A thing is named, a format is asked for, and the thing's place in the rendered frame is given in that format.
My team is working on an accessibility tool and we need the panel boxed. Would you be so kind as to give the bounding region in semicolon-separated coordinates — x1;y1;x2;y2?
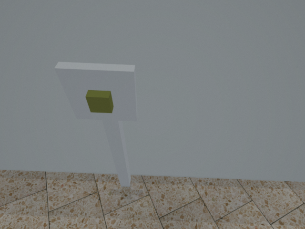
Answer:
54;62;138;187

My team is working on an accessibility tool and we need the button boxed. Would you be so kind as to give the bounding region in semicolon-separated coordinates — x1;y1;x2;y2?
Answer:
85;90;113;113

